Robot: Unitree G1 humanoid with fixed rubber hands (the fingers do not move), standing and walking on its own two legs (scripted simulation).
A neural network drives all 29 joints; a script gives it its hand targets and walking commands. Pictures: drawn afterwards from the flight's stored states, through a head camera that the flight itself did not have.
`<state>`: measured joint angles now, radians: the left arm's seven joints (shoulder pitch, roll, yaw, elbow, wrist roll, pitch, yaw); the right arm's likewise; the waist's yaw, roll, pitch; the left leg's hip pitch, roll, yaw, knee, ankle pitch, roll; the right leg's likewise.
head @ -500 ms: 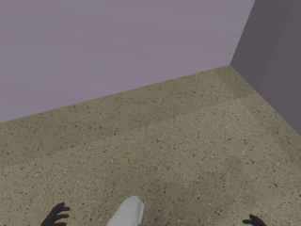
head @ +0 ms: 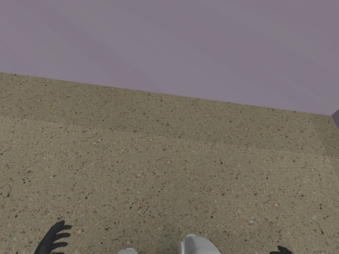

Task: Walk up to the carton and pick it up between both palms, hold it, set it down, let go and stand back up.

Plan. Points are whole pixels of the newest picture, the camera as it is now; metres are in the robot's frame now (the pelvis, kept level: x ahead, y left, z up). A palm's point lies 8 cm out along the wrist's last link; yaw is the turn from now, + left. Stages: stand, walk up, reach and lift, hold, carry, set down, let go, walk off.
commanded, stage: walk up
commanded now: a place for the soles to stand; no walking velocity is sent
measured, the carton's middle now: out of the picture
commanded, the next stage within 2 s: none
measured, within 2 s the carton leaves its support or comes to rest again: neither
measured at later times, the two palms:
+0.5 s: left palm out of the picture -0.11 +0.38 -0.11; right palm (212, 234) +0.18 -0.12 -0.09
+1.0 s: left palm out of the picture -0.21 +0.43 -0.08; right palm (133, 222) +0.21 +0.08 -0.11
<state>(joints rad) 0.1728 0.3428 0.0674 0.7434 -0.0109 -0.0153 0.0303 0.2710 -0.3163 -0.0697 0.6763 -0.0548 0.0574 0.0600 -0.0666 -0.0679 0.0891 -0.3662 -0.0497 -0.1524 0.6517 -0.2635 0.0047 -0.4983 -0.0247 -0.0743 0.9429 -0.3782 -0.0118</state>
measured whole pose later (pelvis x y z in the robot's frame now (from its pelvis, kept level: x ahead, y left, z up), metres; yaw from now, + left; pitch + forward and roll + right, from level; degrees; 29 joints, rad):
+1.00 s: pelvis -0.04 +0.18 +0.00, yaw +51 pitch -2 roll -1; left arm 0.32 0.30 0.05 0.70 0.07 -0.04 0.07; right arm 0.29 -0.30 -0.04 0.69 -0.09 0.09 0.09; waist -0.02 0.05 0.04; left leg -0.48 -0.09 -0.06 1.05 -0.40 -0.03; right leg -0.32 -0.06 -0.16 0.63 -0.27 -0.03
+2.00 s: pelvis -0.09 +0.58 +0.00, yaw +88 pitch -4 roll -2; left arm 0.42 0.30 0.04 0.72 0.06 -0.07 0.06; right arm 0.25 -0.32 -0.08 0.65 -0.04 0.05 0.10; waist 0.03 0.09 0.10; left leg -0.59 0.06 -0.05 1.08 -0.32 -0.04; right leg -0.19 -0.15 -0.23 0.60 -0.31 0.02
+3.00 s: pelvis -0.31 +0.95 -0.02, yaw +89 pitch -4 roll -2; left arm 0.44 0.31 0.08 0.67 0.06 -0.05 0.05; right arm 0.20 -0.29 -0.06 0.58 -0.04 0.04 0.09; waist 0.04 0.05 0.09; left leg -0.46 0.14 0.02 0.77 -0.26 -0.01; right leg -0.25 -0.14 0.00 0.76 -0.44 0.05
